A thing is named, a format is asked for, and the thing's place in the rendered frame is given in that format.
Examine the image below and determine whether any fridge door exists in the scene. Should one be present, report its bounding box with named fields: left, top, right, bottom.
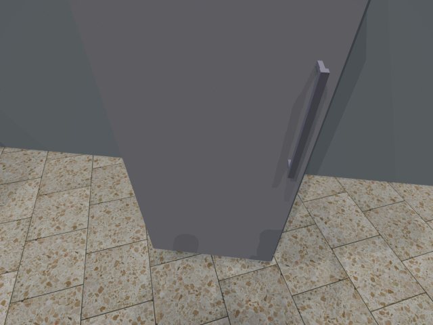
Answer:
left=68, top=0, right=368, bottom=261

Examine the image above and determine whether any handle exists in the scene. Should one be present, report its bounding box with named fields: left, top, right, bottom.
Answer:
left=287, top=60, right=330, bottom=179

